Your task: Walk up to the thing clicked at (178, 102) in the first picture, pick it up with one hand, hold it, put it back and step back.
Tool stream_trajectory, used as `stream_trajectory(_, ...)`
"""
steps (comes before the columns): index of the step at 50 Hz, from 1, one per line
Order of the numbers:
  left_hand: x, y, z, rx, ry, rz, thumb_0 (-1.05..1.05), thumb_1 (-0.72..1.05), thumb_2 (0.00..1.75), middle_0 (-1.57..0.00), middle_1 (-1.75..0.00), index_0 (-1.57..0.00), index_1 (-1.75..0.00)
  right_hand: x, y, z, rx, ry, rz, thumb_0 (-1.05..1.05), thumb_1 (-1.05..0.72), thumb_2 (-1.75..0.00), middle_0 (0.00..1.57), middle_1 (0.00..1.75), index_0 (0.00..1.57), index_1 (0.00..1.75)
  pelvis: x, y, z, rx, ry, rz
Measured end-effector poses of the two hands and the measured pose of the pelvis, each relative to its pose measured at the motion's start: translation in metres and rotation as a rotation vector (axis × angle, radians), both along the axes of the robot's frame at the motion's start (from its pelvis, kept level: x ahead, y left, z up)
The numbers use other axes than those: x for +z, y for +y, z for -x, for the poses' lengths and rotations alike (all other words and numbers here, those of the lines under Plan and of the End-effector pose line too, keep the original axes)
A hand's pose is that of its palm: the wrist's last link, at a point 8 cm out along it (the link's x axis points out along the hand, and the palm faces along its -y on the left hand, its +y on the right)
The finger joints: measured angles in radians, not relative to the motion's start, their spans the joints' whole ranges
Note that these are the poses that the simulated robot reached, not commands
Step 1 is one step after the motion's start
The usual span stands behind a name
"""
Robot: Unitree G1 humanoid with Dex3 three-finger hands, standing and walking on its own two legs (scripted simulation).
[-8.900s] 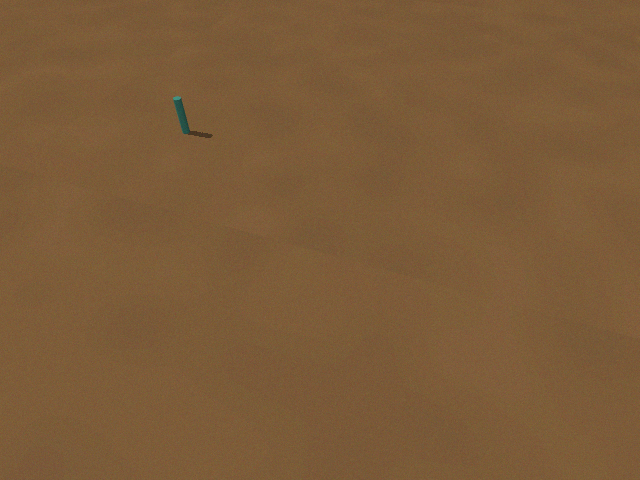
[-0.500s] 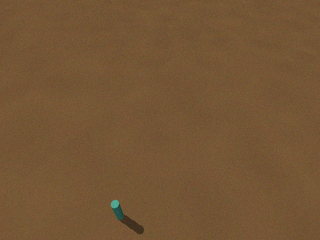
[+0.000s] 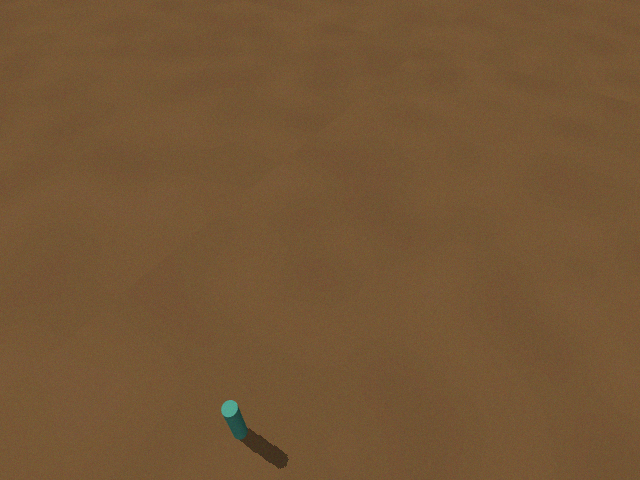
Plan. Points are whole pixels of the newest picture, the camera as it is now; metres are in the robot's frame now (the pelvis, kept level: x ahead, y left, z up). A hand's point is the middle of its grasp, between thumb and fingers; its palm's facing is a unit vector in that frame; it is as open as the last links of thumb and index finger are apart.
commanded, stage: stand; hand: left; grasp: from the side
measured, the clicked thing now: (235, 421) +0.40 +0.23 -0.68
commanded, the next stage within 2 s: go down in 0.38 s
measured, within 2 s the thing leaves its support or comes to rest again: neither
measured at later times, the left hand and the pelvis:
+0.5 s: hand out of the picture +0.07 +0.26 -0.16, palm faces -0.03 -0.94 -0.35, open 7.4 cm; pelvis +0.00 +0.00 +0.00, yaw +0 degrees
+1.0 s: hand out of the picture +0.14 +0.28 -0.18, palm faces +0.06 -0.94 -0.34, open 16.0 cm; pelvis -0.02 +0.02 -0.05, yaw -1 degrees
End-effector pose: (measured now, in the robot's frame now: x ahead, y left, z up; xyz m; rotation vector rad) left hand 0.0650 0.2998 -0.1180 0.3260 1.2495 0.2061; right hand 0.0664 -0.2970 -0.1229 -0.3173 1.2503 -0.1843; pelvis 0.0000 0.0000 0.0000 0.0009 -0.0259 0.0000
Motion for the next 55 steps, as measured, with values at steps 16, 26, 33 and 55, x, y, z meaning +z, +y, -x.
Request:
stream_trajectory(16, 0.001, -0.001, -0.006, -0.009, -0.022, 0.003, 0.0, 0.91, 0.89, -0.2, -0.3, -0.2, -0.3, 0.003, 0.0, -0.005, 0.0, -0.025, 0.004, 0.01, -0.91, -0.9, 0.2, 0.3, 0.2, 0.29, 0.0, 0.0, 0.001, -0.002, -0.006, 0.002)
stream_trajectory(26, 0.0, 0.001, 0.0, 0.007, -0.024, 0.001, 0.01, 0.9, 0.89, -0.21, -0.29, -0.21, -0.3, 0.002, 0.002, 0.005, -0.015, -0.021, 0.001, 0.01, -0.91, -0.9, 0.2, 0.3, 0.2, 0.29, 0.0, 0.001, 0.004, -0.001, 0.003, 0.002)
stream_trajectory(33, -0.006, -0.002, -0.051, 0.018, -0.154, 0.027, 0.01, 0.67, 0.65, -0.12, -0.15, -0.13, -0.16, -0.004, 0.024, 0.003, -0.022, -0.128, -0.028, 0.01, -0.97, -0.91, 0.2, 0.3, 0.2, 0.29, -0.012, 0.002, 0.021, 0.004, 0.088, 0.003)
stream_trajectory(55, -0.033, 0.022, -0.06, 0.029, -0.189, 0.017, 0.0, -0.41, 0.07, -0.07, -0.08, -0.06, -0.08, -0.022, 0.055, -0.044, 0.01, -0.375, -0.027, 0.01, -0.88, -0.89, 0.2, 0.3, 0.2, 0.3, -0.059, 0.018, 0.018, -0.009, 0.234, 0.019)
